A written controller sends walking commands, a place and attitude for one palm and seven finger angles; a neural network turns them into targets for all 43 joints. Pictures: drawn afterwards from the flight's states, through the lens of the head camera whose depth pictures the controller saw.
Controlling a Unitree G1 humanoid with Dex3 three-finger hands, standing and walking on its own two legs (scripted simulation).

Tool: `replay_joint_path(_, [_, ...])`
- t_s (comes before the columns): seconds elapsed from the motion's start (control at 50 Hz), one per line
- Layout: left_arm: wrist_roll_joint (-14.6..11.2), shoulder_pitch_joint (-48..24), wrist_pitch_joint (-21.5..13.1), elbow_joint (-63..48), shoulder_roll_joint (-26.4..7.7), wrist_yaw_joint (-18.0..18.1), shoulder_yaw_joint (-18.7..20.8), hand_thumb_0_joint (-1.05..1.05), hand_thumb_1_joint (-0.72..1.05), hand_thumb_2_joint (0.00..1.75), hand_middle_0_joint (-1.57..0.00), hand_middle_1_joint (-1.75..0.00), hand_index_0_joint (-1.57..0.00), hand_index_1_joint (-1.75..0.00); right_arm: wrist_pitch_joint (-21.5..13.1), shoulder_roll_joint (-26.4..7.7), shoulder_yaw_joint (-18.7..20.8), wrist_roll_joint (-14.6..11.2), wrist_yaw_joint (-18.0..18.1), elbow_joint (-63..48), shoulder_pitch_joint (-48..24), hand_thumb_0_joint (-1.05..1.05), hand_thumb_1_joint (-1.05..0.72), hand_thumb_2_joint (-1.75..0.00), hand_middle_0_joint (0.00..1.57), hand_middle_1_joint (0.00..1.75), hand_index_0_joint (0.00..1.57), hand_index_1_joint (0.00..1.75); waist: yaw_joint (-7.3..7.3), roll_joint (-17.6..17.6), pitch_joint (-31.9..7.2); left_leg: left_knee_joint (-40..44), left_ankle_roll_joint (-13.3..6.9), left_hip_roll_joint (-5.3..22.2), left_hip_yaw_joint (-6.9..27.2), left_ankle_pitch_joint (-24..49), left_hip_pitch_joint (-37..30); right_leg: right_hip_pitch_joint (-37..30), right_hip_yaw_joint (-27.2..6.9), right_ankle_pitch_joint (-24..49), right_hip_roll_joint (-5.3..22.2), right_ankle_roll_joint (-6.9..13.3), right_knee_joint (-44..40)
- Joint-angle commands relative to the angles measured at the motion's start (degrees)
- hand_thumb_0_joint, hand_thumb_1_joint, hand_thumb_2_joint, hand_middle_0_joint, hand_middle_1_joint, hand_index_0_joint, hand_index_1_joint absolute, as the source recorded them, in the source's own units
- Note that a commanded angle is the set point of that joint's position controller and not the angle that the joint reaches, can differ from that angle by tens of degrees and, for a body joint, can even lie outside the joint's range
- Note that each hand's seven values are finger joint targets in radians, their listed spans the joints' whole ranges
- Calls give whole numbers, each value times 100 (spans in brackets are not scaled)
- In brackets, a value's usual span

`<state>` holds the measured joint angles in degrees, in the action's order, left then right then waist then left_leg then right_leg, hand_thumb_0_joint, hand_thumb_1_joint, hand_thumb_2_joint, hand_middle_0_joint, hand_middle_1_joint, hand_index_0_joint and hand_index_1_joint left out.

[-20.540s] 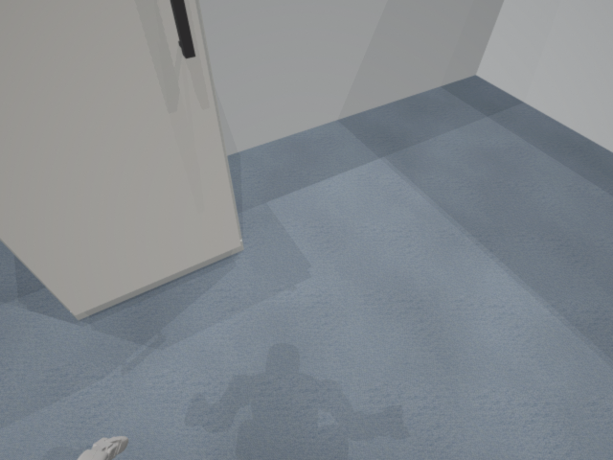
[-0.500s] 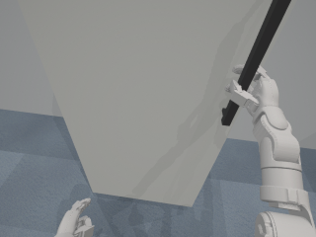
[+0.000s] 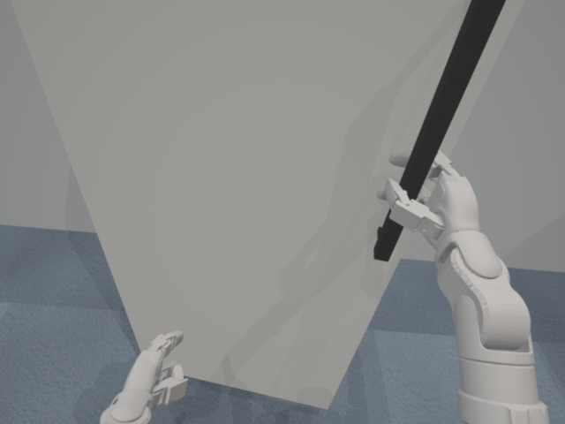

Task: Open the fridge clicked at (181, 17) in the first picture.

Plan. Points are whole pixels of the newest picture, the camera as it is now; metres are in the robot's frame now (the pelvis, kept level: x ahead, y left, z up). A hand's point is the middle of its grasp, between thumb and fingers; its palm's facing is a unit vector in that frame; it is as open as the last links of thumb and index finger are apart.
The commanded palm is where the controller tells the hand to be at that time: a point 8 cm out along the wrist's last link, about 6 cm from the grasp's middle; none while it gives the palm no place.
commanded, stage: walk backward, drawing the door open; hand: right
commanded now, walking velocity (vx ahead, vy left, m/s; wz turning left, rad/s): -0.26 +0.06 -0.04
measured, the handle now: (419, 150) +0.38 -0.14 +0.27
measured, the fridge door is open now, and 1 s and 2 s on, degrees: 9 25 40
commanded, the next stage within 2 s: none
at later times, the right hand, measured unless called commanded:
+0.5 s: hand (389, 274) +0.23 -0.09 +0.20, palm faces -0.01 +0.97 -0.23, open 7.4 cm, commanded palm +0.20 -0.14 +0.22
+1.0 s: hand (365, 310) +0.19 -0.05 +0.20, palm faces +0.17 +0.96 -0.22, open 7.5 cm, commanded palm +0.15 -0.10 +0.21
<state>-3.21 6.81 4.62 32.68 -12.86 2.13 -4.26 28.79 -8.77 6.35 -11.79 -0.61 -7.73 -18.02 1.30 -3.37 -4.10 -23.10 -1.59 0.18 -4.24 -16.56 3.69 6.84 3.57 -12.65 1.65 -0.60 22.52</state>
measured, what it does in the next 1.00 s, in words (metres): steps to the left: right foot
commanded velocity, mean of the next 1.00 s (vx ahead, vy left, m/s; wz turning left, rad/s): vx -0.18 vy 0.29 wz -0.55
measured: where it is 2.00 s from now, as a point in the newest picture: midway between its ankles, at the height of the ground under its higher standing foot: outside the picture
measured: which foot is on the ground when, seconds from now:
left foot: down 0.00-1.00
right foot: down 0.00-0.88, up 0.90-0.98, down 1.00-1.00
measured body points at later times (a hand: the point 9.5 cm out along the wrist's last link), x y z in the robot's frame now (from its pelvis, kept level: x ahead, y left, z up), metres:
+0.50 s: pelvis -0.07 +0.01 +0.00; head -0.04 +0.03 +0.44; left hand +0.08 +0.22 -0.12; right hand +0.23 -0.14 +0.21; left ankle -0.04 +0.09 -0.74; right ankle -0.01 -0.13 -0.74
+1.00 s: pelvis -0.09 +0.10 -0.01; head -0.02 +0.10 +0.43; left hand +0.11 +0.30 -0.12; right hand +0.17 -0.11 +0.21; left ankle -0.05 +0.10 -0.73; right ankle -0.05 -0.06 -0.74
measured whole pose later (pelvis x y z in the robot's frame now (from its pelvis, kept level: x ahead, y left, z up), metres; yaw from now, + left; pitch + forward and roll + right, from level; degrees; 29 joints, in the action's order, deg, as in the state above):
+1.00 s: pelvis -0.09 +0.10 -0.01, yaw -10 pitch +0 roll +0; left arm -1.2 7.5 -6.5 37.8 -8.7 3.7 1.4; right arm 0.0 -15.5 3.2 -2.4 3.0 -33.1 -0.5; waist -2.5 0.0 8.3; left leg -35.2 0.0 -4.2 -13.6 -11.3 20.6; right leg 20.5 1.0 -13.0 3.8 0.8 30.1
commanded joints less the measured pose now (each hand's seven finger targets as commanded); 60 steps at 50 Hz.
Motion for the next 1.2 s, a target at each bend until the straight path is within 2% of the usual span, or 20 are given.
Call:
replay_joint_path(0.0, [134, -1033, -268, -1235, -615, 66, 241, 0, 90, 90, -20, -30, -20, -30, -1633, -1839, 263, 399, 171, -2837, -2490, 0, -90, -90, 45, 140, 45, 140, -109, 249, -180, 716, 409, 345, 642, 2909, 1118, -406, -8, 1824, 36, 407, 557])
replay_joint_path(0.04, [265, -832, -124, -988, -557, 108, 302, 0, 90, 90, -20, -30, -20, -30, -2248, -1199, 9, 551, 361, -1754, -827, 0, -90, -90, 45, 140, 45, 140, -72, 940, -144, 885, 363, 388, 435, 2108, 1373, -400, -213, 1428, 44, 345, 577])
replay_joint_path(0.22, [311, -555, -36, -1175, -330, 92, 424, 0, 90, 90, -20, -30, -20, -30, -3611, -1162, -286, 759, 446, -3114, -160, 0, -90, -90, 45, 140, 45, 140, -279, 179, -1503, 243, 356, 186, 203, 1910, 938, -1197, -422, 2981, 424, 363, 325])
replay_joint_path(0.44, [294, -529, -392, -1023, -262, 101, 454, 0, 90, 90, -20, -30, -20, -30, -3954, -1214, -298, 854, 511, -3450, -58, 0, -90, -90, 45, 140, 45, 140, -383, 201, -896, -14, 295, 56, 289, 231, 674, 385, -1100, 792, 626, 379, -508])
replay_joint_path(0.62, [228, -401, -741, -777, -120, 94, 552, 0, 90, 90, -20, -30, -20, -30, -3899, -1303, -185, 891, 496, -3709, -332, 0, -90, -90, 45, 140, 45, 140, -504, 370, -932, 454, 248, 357, 188, -144, 1152, 152, -732, 407, 274, 231, 134])
replay_joint_path(0.74, [250, -504, -947, -627, -149, 179, 637, 0, 90, 90, -20, -30, -20, -30, -3790, -1373, -79, 813, 418, -4002, -342, 0, -90, -90, 45, 140, 45, 140, -509, -116, -708, -91, 312, 69, 154, -579, 800, 835, -1527, -332, 578, 363, -589])
replay_joint_path(0.8, [290, -696, -995, -599, -93, 183, 687, 0, 90, 90, -20, -30, -20, -30, -3745, -1323, 42, 782, 358, -4063, -207, 0, -90, -90, 45, 140, 45, 140, -356, -296, -765, -374, 256, 105, 575, -680, -64, 1833, -1941, -785, 819, 481, -820])
replay_joint_path(0.84, [246, -637, -1005, -461, -26, 188, 736, 0, 90, 90, -20, -30, -20, -30, -3707, -1501, 186, 811, 383, -4276, -183, 0, -90, -90, 45, 140, 45, 140, -335, 632, -880, 848, 41, 709, 936, -1113, 274, 1537, -955, -846, 120, 144, 485])
replay_joint_path(0.86, [202, -461, -1070, -351, 54, 185, 732, 0, 90, 90, -20, -30, -20, -30, -3714, -1462, 150, 878, 422, -4442, -270, 0, -90, -90, 45, 140, 45, 140, -333, 1089, -839, 1376, 109, 1146, 772, -818, 506, 1424, -52, -852, -280, -60, 1548])
replay_joint_path(0.88, [212, -361, -1164, -339, 21, 157, 747, 0, 90, 90, -20, -30, -20, -30, -3738, -1477, 226, 987, 438, -4491, -224, 0, -90, -90, 45, 140, 45, 140, -268, 1118, -745, 1354, 334, 1217, 283, -87, 652, 1531, 255, -1369, -351, -94, 2420])
replay_joint_path(0.92, [219, 44, -1409, -222, 137, 170, 720, 0, 90, 90, -20, -30, -20, -30, -3784, -1309, 118, 1035, 362, -4433, 22, 0, -90, -90, 45, 140, 45, 140, -511, 1089, -717, 435, 1207, 482, -917, 2428, 906, 635, 510, -1239, -180, 13, 1947])
replay_joint_path(0.94, [179, 314, -1539, -46, 114, 213, 752, 0, 90, 90, -20, -30, -20, -30, -3822, -1227, -86, 970, 327, -4364, -18, 0, -90, -90, 45, 140, 45, 140, -874, 898, -785, -1002, 1363, -70, -1185, 3759, 1421, -475, 116, -556, 57, 187, 412])
replay_joint_path(0.96, [249, 391, -1714, -98, -281, 234, 887, 0, 90, 90, -20, -30, -20, -30, -3868, -1062, -199, 822, 295, -4321, -101, 0, -90, -90, 45, 140, 45, 140, -1232, -1199, -836, -4836, 1717, -824, -901, 2380, 3251, -1676, -2538, 1348, 1688, 1143, -1757])
replay_joint_path(0.98, [706, -594, -1614, -478, -526, 104, 918, 0, 90, 90, -20, -30, -20, -30, -3958, -1238, 137, 963, 289, -4186, -32, 0, -90, -90, 45, 140, 45, 140, -306, -2107, -1225, -7205, 563, -43, 1523, -1342, 2835, -224, -5449, 2430, 3694, 1665, -976])
replay_joint_path(1.0, [459, -760, -1311, -473, -556, -92, 1008, 0, 90, 90, -20, -30, -20, -30, -3882, -1608, 442, 1039, 154, -4429, -302, 0, -90, -90, 45, 140, 45, 140, -204, -300, -914, -6338, 259, 238, 2230, -1050, 2264, 456, -4093, 1322, 2952, 1197, -900])
replay_joint_path(1.04, [427, -1032, -1345, -586, -365, -15, 990, 0, 90, 90, -20, -30, -20, -30, -4078, -1512, 770, 871, 190, -4478, -29, 0, -90, -90, 45, 140, 45, 140, 61, -553, -486, -3640, 183, 309, 1837, -1549, 1377, 1898, -2590, -280, 1946, 876, -267])
replay_joint_path(1.08, [340, -619, -1451, -428, -265, 48, 819, 0, 90, 90, -20, -30, -20, -30, -3855, -1106, 363, 745, 238, -4022, 147, 0, -90, -90, 45, 140, 45, 140, -53, -475, -819, -1145, 258, -496, 120, -1156, -336, 1909, -1591, -1091, 855, 225, -331])
replay_joint_path(1.1, [246, -443, -1460, -433, -208, 62, 832, 0, 90, 90, -20, -30, -20, -30, -3804, -1136, 211, 757, 226, -4130, -237, 0, -90, -90, 45, 140, 45, 140, -209, -287, -1044, -195, 264, -434, -118, -890, -612, 1645, -1265, -1368, 368, 100, 63])
replay_joint_path(1.14, [186, -209, -1413, -295, -11, 99, 826, 0, 90, 90, -20, -30, -20, -30, -3792, -1611, 444, 838, 296, -4160, -310, 0, -90, -90, 45, 140, 45, 140, -430, 884, -1057, 818, -325, 904, 541, -604, 325, 1139, -51, -1020, -479, -343, 2454])
replay_joint_path(1.18, [164, -671, -1420, -386, -119, 191, 805, 0, 90, 90, -20, -30, -20, -30, -3872, -1789, 780, 768, 406, -4329, -349, 0, -90, -90, 45, 140, 45, 140, -146, 1254, -786, 189, -881, 1914, 892, 1583, 362, 2343, -101, -1792, -99, -195, 4453])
